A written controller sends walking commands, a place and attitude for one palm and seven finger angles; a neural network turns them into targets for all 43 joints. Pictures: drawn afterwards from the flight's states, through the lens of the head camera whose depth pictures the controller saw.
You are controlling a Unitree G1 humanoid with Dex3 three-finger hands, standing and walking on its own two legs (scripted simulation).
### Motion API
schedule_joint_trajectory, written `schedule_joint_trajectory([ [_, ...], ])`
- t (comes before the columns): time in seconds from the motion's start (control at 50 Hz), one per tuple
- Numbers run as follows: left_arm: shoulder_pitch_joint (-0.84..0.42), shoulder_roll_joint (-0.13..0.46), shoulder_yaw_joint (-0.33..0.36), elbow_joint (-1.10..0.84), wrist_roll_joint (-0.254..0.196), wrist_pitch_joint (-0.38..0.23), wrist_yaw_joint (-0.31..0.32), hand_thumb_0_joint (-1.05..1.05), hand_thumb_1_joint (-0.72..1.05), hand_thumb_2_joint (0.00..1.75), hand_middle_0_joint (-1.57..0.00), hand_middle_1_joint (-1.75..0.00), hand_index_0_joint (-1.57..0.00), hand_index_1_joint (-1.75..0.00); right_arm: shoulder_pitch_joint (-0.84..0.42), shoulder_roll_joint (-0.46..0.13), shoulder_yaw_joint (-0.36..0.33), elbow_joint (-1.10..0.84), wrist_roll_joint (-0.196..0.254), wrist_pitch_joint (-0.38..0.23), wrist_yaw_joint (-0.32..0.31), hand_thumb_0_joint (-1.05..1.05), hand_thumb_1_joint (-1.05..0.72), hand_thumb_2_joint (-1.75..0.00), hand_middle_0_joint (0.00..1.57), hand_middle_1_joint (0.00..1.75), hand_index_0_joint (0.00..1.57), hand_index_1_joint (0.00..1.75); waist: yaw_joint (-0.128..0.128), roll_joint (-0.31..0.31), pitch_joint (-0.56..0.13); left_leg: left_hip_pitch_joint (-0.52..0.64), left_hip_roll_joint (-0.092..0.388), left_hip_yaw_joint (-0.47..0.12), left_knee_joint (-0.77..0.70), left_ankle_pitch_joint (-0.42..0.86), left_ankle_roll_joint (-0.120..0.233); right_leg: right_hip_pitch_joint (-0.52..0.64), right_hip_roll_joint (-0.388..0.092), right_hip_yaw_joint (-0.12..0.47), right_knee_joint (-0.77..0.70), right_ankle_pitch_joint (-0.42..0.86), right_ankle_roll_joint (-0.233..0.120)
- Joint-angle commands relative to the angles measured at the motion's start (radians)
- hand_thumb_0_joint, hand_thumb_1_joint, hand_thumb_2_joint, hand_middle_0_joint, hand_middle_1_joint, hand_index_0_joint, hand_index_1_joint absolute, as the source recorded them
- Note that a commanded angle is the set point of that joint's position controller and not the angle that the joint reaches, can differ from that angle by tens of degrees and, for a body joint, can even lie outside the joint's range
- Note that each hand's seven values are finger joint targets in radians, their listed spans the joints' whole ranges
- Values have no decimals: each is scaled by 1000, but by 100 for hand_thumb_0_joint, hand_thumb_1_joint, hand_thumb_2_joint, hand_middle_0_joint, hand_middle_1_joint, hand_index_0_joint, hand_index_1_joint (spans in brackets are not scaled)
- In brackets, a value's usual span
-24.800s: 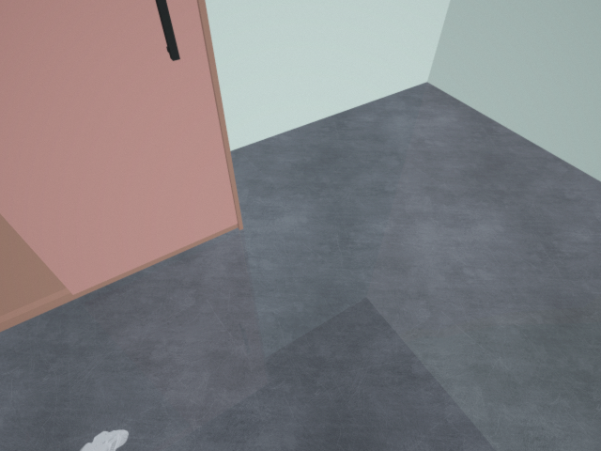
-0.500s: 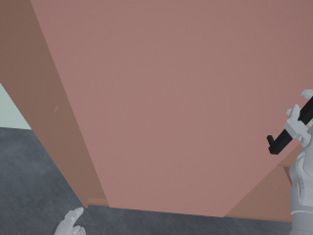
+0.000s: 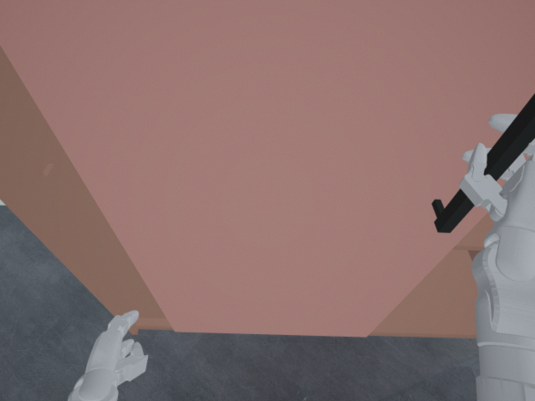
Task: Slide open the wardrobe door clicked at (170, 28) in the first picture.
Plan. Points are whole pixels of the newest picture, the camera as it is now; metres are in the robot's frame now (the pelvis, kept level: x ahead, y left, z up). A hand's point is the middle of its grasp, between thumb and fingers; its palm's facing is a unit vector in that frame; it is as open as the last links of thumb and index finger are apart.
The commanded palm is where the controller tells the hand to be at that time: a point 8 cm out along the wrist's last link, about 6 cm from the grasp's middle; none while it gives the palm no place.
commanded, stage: stop walking and hold the door there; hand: right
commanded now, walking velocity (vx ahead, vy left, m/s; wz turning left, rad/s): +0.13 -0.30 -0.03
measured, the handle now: (499, 141) +0.39 -0.27 +0.22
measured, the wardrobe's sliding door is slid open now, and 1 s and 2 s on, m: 0.51 0.51 0.51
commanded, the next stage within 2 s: loosen the grip on the handle in 1.10 s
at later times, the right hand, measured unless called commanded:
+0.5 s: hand (475, 180) +0.35 -0.24 +0.19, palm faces +0.20 +0.98 -0.04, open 6.4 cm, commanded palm +0.32 -0.24 +0.17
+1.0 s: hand (478, 182) +0.34 -0.24 +0.19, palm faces +0.09 +0.99 -0.05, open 6.1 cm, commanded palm +0.32 -0.24 +0.17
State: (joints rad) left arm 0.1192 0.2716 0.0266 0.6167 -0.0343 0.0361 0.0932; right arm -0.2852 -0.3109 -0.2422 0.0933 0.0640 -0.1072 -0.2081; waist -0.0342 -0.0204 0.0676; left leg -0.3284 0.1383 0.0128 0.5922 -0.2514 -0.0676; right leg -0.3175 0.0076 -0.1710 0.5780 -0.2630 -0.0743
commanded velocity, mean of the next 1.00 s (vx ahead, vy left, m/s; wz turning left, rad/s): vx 0.03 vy -0.01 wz -0.01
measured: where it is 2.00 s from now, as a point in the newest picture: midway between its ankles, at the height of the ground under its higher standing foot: outside the picture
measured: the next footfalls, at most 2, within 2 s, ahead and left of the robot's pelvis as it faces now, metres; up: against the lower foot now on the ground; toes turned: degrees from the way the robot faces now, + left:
left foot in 0.20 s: +0.02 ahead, +0.12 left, +0.00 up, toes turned +9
right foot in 0.42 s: +0.04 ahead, -0.25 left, +0.00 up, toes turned -4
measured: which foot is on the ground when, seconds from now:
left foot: up 0.00-0.18, down 0.20-0.42, up 0.44-0.56, down 0.58-1.00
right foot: down 0.00-0.20, up 0.22-0.40, down 0.42-1.00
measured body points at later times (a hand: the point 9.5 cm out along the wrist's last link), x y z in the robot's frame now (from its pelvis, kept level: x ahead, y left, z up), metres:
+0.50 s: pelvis -0.02 -0.09 -0.01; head +0.04 -0.08 +0.43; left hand +0.16 +0.13 -0.12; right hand +0.33 -0.29 +0.19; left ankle -0.03 +0.07 -0.70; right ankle +0.00 -0.25 -0.73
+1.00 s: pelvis -0.02 -0.13 +0.01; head +0.00 -0.12 +0.46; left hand +0.17 +0.08 -0.09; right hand +0.33 -0.29 +0.19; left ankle -0.02 +0.00 -0.73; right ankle +0.00 -0.25 -0.73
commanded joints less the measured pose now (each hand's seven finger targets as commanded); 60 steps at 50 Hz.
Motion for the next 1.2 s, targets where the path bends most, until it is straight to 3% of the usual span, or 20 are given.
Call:
schedule_joint_trajectory([
  [0.0,-74,80,8,-170,-4,-66,3,0,90,90,-20,-30,-20,-30,-253,-39,156,-297,-14,-87,61,0,-90,-90,45,140,45,140,33,-214,-283,-59,-45,62,306,-242,51,190,-284,267,-230,355,-42],
  [0.14,-109,76,-17,-153,9,-100,-30,0,90,90,-20,-30,-20,-30,-296,-45,157,-271,-7,-49,66,0,-90,-90,45,140,45,140,5,-53,-296,172,20,61,-64,-39,81,116,-219,206,-96,272,-3],
  [0.18,-99,71,-12,-149,15,-81,-35,0,90,90,-20,-30,-20,-30,-292,-117,123,-222,-13,-50,57,0,-90,-90,45,140,45,140,11,258,-259,323,378,-422,-240,355,249,-198,-34,131,254,-141,95],
  [0.2,-79,100,10,-138,7,-81,-40,0,90,90,-20,-30,-20,-30,-310,-107,105,-189,15,-45,56,0,-90,-90,45,140,45,140,-5,327,-235,300,482,-508,-248,504,308,-259,-27,246,484,-293,116],
  [0.24,-98,38,-24,-128,12,-99,-36,0,90,90,-20,-30,-20,-30,-408,-39,162,-292,10,-65,52,0,-90,-90,45,140,45,140,6,273,-237,344,425,-319,-136,633,257,-310,-71,347,594,-276,115],
  [0.34,-93,10,-20,-97,24,-64,-12,0,90,90,-20,-30,-20,-30,-383,9,197,-323,-19,-79,75,0,-90,-90,45,140,45,140,36,171,-319,189,145,73,68,538,96,149,25,34,-101,77,98],
  [0.36,-93,25,-5,-120,22,-72,-11,0,90,90,-20,-30,-20,-30,-409,49,244,-388,-14,-89,83,0,-90,-90,45,140,45,140,40,44,-359,80,75,105,180,361,63,312,-54,65,-139,244,91],
  [0.38,-71,68,11,-146,13,-83,-14,0,90,90,-20,-30,-20,-30,-417,113,319,-433,-5,-100,94,0,-90,-90,45,140,45,140,53,-179,-374,-99,-37,120,353,-82,20,410,-269,336,-147,533,-10],
  [0.4,-52,59,10,-151,4,-95,-28,0,90,90,-20,-30,-20,-30,-481,176,376,-436,-6,-109,107,0,-90,-90,45,140,45,140,57,-227,-395,-113,-88,54,469,-381,35,358,-353,425,-177,594,-89],
  [0.42,-44,33,4,-133,1,-107,-34,0,90,90,-20,-30,-20,-30,-423,260,439,-330,-6,-99,125,0,-90,-90,45,140,45,140,66,-143,-335,-123,-94,31,448,-346,45,322,-334,404,-190,497,-103],
  [0.54,-67,31,-14,-119,9,-124,-57,0,90,90,-20,-30,-20,-30,-501,179,403,-355,-28,-79,132,0,-90,-90,45,140,45,140,46,-130,-356,127,-107,25,-58,33,64,309,-260,225,-48,564,-13],
  [0.58,-65,21,-17,-118,10,-119,-50,0,90,90,-20,-30,-20,-30,-472,127,377,-321,-38,-68,129,0,-90,-90,45,140,45,140,56,-25,-350,204,-18,-81,-139,366,89,202,-183,159,7,323,48],
  [0.62,-49,14,-14,-119,8,-114,-45,0,90,90,-20,-30,-20,-30,-441,158,384,-252,-16,-55,139,0,-90,-90,45,140,45,140,48,294,-337,219,85,-186,-159,500,164,126,-71,161,100,77,96],
  [0.66,-57,3,-25,-108,14,-110,-32,0,90,90,-20,-30,-20,-30,-426,150,359,-215,-16,-65,137,0,-90,-90,45,140,45,140,39,237,-312,202,83,-159,-143,492,162,109,-62,179,38,-34,85],
  [0.72,-68,18,-20,-111,24,-102,-26,0,90,90,-20,-30,-20,-30,-419,205,406,-222,-17,-75,142,0,-90,-90,45,140,45,140,40,17,-353,102,-58,-12,-58,260,64,295,-190,224,-116,400,40],
  [0.78,-71,19,-23,-122,19,-96,-34,0,90,90,-20,-30,-20,-30,-472,248,472,-247,-17,-85,145,0,-90,-90,45,140,45,140,46,-122,-327,89,-104,7,34,-7,57,258,-267,317,-192,457,-11],
  [0.84,-62,18,-26,-120,23,-94,-39,0,90,90,-20,-30,-20,-30,-446,264,472,-199,-21,-79,142,0,-90,-90,45,140,45,140,40,-119,-289,63,-108,3,23,-87,61,247,-281,299,-194,459,-24],
  [0.98,-43,23,-12,-100,13,-96,-24,0,90,90,-20,-30,-20,-30,-438,226,449,-144,-17,-69,134,0,-90,-90,45,140,45,140,53,92,-356,169,-6,-95,-150,412,98,234,-137,166,-49,309,77],
  [1.16,-49,24,-17,-94,18,-94,-11,0,90,90,-20,-30,-20,-30,-444,257,459,-80,-14,-85,135,0,-90,-90,45,140,45,140,43,21,-312,114,-61,-40,-161,197,68,226,-160,186,-132,275,54],
  [1.18,0,-68,-79,-142,-37,-143,7,0,90,90,-20,-30,-20,-30,-1142,-498,-164,-304,-77,-143,35,0,-90,-90,45,140,45,140,22,15,-95,20,-128,-76,-206,-135,30,177,-86,161,-246,89,18],
])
